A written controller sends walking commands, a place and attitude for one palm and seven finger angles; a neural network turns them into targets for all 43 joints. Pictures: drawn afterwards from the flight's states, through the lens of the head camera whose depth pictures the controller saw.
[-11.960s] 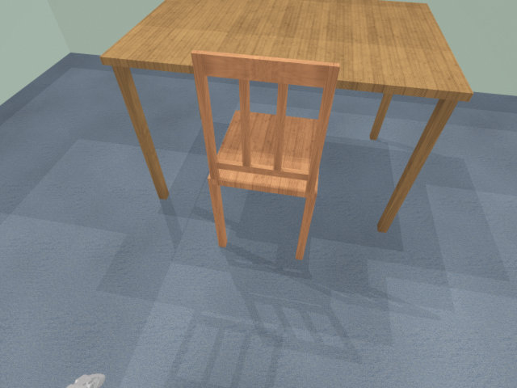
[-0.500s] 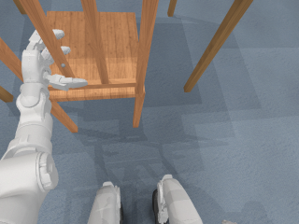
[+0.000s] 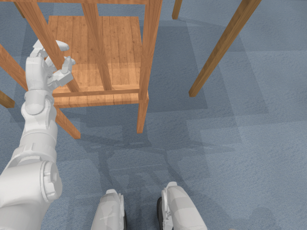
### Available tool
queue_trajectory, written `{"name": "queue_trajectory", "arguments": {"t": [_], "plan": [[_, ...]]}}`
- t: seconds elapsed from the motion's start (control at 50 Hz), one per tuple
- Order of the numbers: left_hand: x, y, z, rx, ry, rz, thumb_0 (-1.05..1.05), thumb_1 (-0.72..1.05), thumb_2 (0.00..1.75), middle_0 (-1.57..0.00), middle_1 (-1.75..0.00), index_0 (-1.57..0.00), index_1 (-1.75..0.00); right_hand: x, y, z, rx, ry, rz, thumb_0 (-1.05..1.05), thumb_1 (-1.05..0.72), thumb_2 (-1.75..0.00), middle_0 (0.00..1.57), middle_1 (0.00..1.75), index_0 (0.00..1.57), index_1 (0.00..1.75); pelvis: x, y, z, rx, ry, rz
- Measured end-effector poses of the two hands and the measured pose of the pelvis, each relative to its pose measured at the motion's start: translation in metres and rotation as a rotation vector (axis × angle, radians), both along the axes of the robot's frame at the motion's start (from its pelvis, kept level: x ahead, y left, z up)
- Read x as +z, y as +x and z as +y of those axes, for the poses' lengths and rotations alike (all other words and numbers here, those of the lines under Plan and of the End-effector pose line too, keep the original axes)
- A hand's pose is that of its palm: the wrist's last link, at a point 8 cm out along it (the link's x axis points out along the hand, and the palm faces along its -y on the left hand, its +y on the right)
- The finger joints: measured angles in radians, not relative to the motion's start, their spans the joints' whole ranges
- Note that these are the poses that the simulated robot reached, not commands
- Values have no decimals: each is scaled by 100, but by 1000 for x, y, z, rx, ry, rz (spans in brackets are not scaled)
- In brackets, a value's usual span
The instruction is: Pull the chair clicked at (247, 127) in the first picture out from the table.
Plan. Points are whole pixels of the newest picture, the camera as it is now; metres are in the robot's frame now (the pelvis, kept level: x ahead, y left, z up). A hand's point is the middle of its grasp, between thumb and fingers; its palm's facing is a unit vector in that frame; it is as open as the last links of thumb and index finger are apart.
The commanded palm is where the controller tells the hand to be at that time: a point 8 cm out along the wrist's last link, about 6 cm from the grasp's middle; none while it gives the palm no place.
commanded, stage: hook a spindle and tug to test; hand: left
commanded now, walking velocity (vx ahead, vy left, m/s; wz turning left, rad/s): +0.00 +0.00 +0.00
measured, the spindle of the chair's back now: (57, 58) +0.53 +0.21 +0.03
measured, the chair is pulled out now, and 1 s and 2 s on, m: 0.00 0.06 0.20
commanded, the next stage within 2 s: step backward, pulling the chair out in 0.50 s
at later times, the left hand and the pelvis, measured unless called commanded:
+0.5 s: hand (69, 81) +0.47 +0.18 +0.03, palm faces +0.06 -1.00 -0.01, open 5.7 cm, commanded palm +0.44 +0.22 +0.03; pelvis +0.02 +0.00 +0.01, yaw +0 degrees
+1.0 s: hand (80, 87) +0.44 +0.15 +0.04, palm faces +0.04 -0.99 -0.13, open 5.4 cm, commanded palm +0.43 +0.19 +0.04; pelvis +0.02 +0.01 +0.10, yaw +1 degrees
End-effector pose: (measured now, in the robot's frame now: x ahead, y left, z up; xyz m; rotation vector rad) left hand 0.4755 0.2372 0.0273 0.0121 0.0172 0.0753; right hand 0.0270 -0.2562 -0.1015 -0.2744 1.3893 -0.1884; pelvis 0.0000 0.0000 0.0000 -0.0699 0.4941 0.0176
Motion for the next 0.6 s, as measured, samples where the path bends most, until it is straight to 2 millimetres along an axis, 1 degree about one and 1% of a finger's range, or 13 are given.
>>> {"name": "queue_trajectory", "arguments": {"t": [0.18,0.38,0.5,0.6], "plan": [[0,-5,-2,-5,-2,4,1,70,77,-40,-138,-40,-142,3,16,1,-3,10,-26,0,-90,-90,21,30,20,30,5,8,1,-5,4,0],[1,-20,-6,-9,0,6,1,70,76,-39,-138,-39,-143,7,39,4,10,29,-77,0,-90,-90,21,30,20,30,11,16,1,-7,10,-10],[1,-28,-7,-16,1,5,1,70,77,-40,-139,-39,-143,7,52,4,24,30,-116,0,-90,-90,21,30,20,30,12,18,0,-5,14,-17],[1,-32,-7,-12,2,4,1,69,78,-40,-139,-39,-143,4,58,2,41,29,-135,0,-90,-90,21,30,20,30,10,16,-2,0,16,-20]]}}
